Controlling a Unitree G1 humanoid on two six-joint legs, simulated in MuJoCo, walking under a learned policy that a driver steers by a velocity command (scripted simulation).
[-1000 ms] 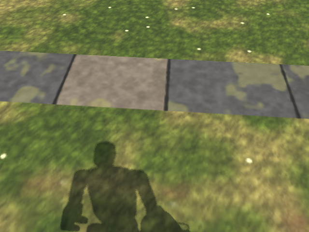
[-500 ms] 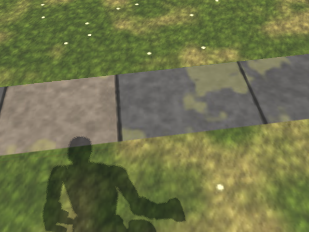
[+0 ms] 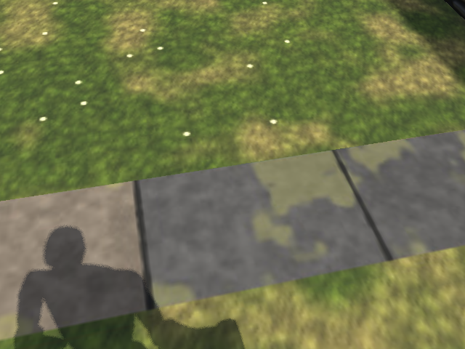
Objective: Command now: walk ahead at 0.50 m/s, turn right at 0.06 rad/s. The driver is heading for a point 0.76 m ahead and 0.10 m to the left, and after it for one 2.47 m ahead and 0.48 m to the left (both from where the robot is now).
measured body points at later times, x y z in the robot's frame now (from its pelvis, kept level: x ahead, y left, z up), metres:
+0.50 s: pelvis +0.27 -0.06 -0.01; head +0.30 -0.06 +0.44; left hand +0.44 +0.20 -0.10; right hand +0.30 -0.33 -0.15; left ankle +0.13 +0.08 -0.65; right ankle +0.34 -0.15 -0.74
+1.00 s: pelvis +0.54 +0.04 -0.03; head +0.56 +0.05 +0.42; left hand +0.43 +0.25 -0.17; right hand +0.78 -0.13 -0.13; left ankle +0.63 +0.16 -0.74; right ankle +0.35 -0.15 -0.72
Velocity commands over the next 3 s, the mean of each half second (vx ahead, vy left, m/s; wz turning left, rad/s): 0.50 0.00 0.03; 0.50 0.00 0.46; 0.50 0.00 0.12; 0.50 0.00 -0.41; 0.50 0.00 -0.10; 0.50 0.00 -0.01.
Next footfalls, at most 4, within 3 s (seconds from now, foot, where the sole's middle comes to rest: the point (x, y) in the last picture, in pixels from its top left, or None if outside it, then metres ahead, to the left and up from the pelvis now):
0.40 right None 0.38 -0.15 -0.78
0.98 left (174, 290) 0.66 0.18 -0.78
1.50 right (204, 194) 1.03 0.10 -0.78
2.08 left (142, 163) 1.31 0.38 -0.93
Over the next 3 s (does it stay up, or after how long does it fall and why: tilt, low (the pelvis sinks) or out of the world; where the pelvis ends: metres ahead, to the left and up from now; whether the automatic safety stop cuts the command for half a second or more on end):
stays up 1.68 0.29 -0.15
